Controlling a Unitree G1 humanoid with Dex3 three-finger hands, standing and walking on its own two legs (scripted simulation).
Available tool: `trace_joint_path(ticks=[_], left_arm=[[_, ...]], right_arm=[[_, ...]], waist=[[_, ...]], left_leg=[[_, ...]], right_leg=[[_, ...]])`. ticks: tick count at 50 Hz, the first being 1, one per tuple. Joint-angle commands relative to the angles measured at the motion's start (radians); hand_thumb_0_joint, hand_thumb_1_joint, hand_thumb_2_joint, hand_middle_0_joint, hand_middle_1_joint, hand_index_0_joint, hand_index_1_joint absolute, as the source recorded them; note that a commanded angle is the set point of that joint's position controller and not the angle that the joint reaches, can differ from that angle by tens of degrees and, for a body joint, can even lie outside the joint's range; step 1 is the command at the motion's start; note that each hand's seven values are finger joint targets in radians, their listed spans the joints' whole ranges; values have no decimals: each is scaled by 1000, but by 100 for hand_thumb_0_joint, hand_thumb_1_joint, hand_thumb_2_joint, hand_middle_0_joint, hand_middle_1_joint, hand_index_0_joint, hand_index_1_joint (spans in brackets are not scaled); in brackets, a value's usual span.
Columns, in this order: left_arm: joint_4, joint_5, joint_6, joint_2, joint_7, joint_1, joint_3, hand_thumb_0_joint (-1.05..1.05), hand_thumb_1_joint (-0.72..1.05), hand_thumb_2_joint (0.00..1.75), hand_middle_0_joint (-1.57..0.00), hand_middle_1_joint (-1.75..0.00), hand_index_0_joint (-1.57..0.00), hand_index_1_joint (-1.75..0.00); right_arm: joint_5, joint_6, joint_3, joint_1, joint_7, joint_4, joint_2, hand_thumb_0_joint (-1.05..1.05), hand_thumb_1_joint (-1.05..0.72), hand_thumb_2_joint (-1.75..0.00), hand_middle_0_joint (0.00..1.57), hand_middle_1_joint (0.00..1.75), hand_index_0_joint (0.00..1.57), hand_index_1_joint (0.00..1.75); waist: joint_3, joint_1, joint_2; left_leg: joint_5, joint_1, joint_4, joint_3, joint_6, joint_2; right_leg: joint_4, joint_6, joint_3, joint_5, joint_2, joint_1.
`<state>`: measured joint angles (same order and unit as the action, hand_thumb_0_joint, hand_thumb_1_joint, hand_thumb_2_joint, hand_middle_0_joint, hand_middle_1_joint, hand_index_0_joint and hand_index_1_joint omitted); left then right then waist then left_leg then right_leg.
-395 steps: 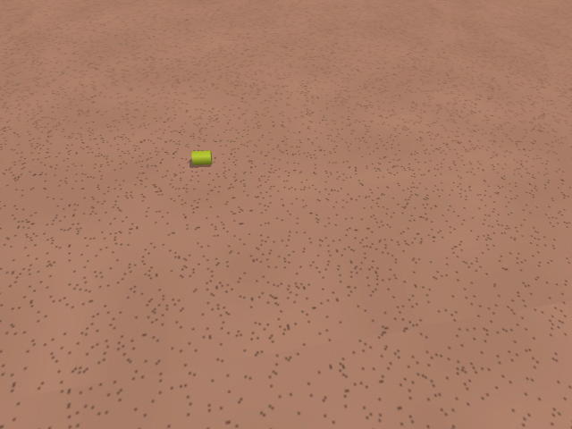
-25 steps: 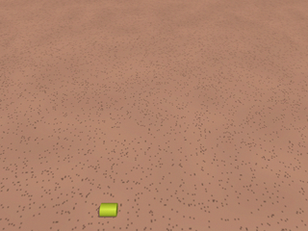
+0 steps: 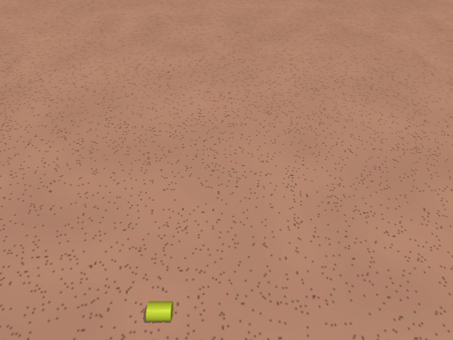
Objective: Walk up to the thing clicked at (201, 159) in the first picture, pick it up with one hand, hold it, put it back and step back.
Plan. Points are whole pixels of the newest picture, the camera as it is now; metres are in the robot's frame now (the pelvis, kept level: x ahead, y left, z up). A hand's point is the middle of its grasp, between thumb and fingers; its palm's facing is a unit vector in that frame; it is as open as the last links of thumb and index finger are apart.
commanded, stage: stand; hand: left
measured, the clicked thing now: (160, 311) +0.38 +0.23 -0.75
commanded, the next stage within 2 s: walk up in 0.48 s
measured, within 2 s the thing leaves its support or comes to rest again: neither
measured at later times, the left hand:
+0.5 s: hand out of the picture +0.07 +0.26 -0.16, palm faces -0.02 -0.94 -0.35, open 7.4 cm
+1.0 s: hand out of the picture +0.03 +0.26 -0.17, palm faces -0.04 -0.94 -0.34, open 7.4 cm
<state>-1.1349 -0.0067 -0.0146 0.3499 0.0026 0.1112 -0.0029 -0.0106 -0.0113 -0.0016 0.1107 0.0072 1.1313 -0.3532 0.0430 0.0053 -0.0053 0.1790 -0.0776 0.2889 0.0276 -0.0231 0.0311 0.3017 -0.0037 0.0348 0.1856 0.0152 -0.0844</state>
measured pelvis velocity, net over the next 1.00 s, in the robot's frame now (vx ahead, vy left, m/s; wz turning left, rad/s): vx -0.07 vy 0.01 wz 0.01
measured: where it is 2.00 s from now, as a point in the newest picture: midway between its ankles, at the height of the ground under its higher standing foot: outside the picture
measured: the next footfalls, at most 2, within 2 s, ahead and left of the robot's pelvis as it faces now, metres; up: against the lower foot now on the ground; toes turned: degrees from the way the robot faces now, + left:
left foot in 1.04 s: -0.07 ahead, +0.12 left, +0.00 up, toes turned +1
right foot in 1.34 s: -0.04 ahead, -0.12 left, +0.00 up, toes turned +1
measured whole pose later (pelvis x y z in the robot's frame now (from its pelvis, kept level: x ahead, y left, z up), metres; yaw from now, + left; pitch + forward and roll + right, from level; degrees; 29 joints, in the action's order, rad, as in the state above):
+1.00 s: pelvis -0.07 +0.01 -0.02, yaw +1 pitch -1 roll +0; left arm -0.95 -0.05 0.06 0.36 0.03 0.08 -0.06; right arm -0.01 0.02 0.07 0.16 0.01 0.98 -0.40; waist 0.14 0.00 0.02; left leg 0.49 -0.28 0.79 0.00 0.01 -0.01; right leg 0.54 0.01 0.04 0.20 0.03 -0.32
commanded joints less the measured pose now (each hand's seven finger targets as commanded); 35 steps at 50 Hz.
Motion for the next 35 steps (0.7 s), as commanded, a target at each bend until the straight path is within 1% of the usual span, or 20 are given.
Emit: trace_joint_path(ticks=[1, 4, 7, 8, 11, 13, 16, 17, 19, 20, 23, 24, 25, 26, 28, 30, 31, 32, 33, 35], left_arm=[[61, -2, -17, 215, -14, -33, -38, 0, 90, 90, -20, -30, -20, -30], [63, -5, -19, 218, -15, -32, -38, 0, 90, 90, -20, -30, -20, -30], [61, -2, -17, 212, -14, -31, -37, 0, 90, 90, -20, -30, -20, -30], [61, -1, -17, 217, -14, -30, -38, 0, 90, 90, -20, -30, -20, -30], [59, -1, -18, 209, -14, -21, -35, 0, 90, 90, -20, -30, -20, -30], [59, -2, -18, 220, -15, -28, -39, 0, 90, 90, -20, -30, -20, -30], [58, -1, -18, 216, -15, -22, -37, 0, 90, 90, -20, -30, -20, -30], [62, -2, -19, 221, -15, -23, -38, 0, 90, 90, -20, -30, -20, -30], [61, -2, -18, 215, -16, -24, -38, 0, 90, 90, -20, -30, -20, -30], [60, -2, -19, 213, -15, -21, -36, 0, 90, 90, -20, -30, -20, -30], [63, -1, -20, 218, -14, -20, -37, 0, 90, 90, -20, -30, -20, -30], [81, 1, 1, 253, -10, -32, -71, 0, 90, 90, -20, -30, -20, -30], [90, 4, 8, 253, -12, -20, -76, 0, 90, 90, -20, -30, -20, -30], [97, 6, 13, 246, -11, -13, -74, 0, 90, 90, -20, -30, -20, -30], [119, 3, 22, 246, -11, -8, -84, 0, 90, 90, -20, -30, -20, -30], [139, 1, 29, 234, -8, -12, -83, 0, 90, 90, -20, -30, -20, -30], [148, -2, 34, 232, -6, -17, -84, 0, 90, 90, -20, -30, -20, -30], [156, -3, 38, 230, -4, -11, -84, 0, 90, 90, -20, -30, -20, -30], [166, -4, 42, 228, -2, -21, -86, 0, 90, 90, -20, -30, -20, -30], [170, -8, 47, 225, 2, 6, -88, 0, 90, 90, -20, -30, -20, -30]], right_arm=[[0, -19, 37, -48, -17, -60, -207, 0, -90, -90, 20, 30, 20, 30], [-1, -18, 37, -40, -18, -59, -204, 0, -90, -90, 20, 30, 20, 30], [0, -18, 38, -40, -18, -58, -210, 0, -90, -90, 20, 30, 20, 30], [1, -19, 38, -38, -18, -56, -205, 0, -90, -90, 20, 30, 20, 30], [1, -18, 38, -42, -17, -55, -211, 0, -90, -90, 20, 30, 20, 30], [1, -17, 37, -31, -17, -55, -202, 0, -90, -90, 20, 30, 20, 30], [1, -16, 37, -35, -17, -53, -207, 0, -90, -90, 20, 30, 20, 30], [0, -16, 37, -31, -17, -56, -200, 0, -90, -90, 20, 30, 20, 30], [-1, -15, 38, -33, -17, -58, -208, 0, -90, -90, 20, 30, 20, 30], [1, -15, 36, -37, -17, -56, -206, 0, -90, -90, 20, 30, 20, 30], [0, -17, 36, -33, -16, -58, -206, 0, -90, -90, 20, 30, 20, 30], [10, -14, 61, -31, -22, -69, -253, 0, -90, -90, 20, 30, 20, 30], [15, -11, 65, -17, -26, -78, -250, 0, -90, -90, 20, 30, 20, 30], [18, -10, 66, -15, -27, -83, -249, 0, -90, -90, 20, 30, 20, 30], [19, -5, 75, -5, -31, -99, -249, 0, -90, -90, 20, 30, 20, 30], [17, 1, 83, -12, -31, -116, -252, 0, -90, -90, 20, 30, 20, 30], [15, 4, 89, -16, -33, -124, -257, 0, -90, -90, 20, 30, 20, 30], [16, 8, 92, -22, -33, -133, -262, 0, -90, -90, 20, 30, 20, 30], [14, 11, 93, -17, -33, -140, -258, 0, -90, -90, 20, 30, 20, 30], [9, 16, 99, -38, -31, -160, -267, 0, -90, -90, 20, 30, 20, 30]], waist=[[-69, -9, 10], [-76, -4, 16], [-75, -5, -5], [-74, -4, 10], [-63, -10, -2], [-59, -1, 17], [-49, -4, 0], [-60, -2, 16], [-62, -4, 0], [-51, -6, 1], [-65, -5, 3], [-6, -1, 27], [-37, -1, 23], [-47, -4, 22], [-103, 0, 16], [-134, 1, -6], [-130, 5, -20], [-129, 1, -35], [-117, 5, -32], [-93, -6, -43]], left_leg=[[-173, 11, -33, -98, 37, 118], [-175, 20, -29, -93, 37, 115], [-163, 14, -32, -87, 38, 111], [-174, 17, -33, -92, 35, 114], [-175, 14, -29, -89, 37, 112], [-158, 7, -35, -92, 36, 111], [-138, 5, -34, -91, 40, 111], [-149, 6, -36, -93, 37, 113], [-138, 5, -32, -88, 38, 110], [-147, 6, -32, -93, 40, 112], [-168, 14, -29, -92, 38, 112], [-324, -38, 29, -94, 51, 109], [-387, -30, 51, -84, 56, 114], [-397, -23, 57, -81, 59, 114], [-429, -8, 84, -81, 70, 123], [-376, -3, 99, -80, 83, 124], [-341, -20, 99, -89, 90, 130], [-303, -29, 106, -103, 101, 137], [-260, -70, 101, -112, 109, 140], [-144, -118, 104, -130, 129, 147]], right_leg=[[-44, 23, -97, -169, 125, 0], [-43, 24, -97, -180, 124, -5], [-43, 25, -100, -173, 125, -3], [-36, 28, -99, -176, 124, 1], [-43, 24, -100, -183, 124, -9], [-42, 27, -99, -164, 124, -5], [-52, 24, -107, -154, 125, -11], [-45, 26, -101, -155, 125, -6], [-48, 24, -103, -154, 125, -8], [-51, 24, -106, -161, 126, -9], [-47, 23, -105, -182, 127, -6], [25, 30, -99, -343, 107, -26], [51, 34, -78, -388, 104, -11], [61, 32, -76, -384, 101, -16], [95, 43, -66, -379, 97, 0], [116, 52, -69, -320, 96, -15], [134, 54, -64, -284, 90, -28], [152, 60, -65, -257, 88, -38], [168, 64, -69, -215, 81, -39], [182, 71, -72, -133, 76, -60]])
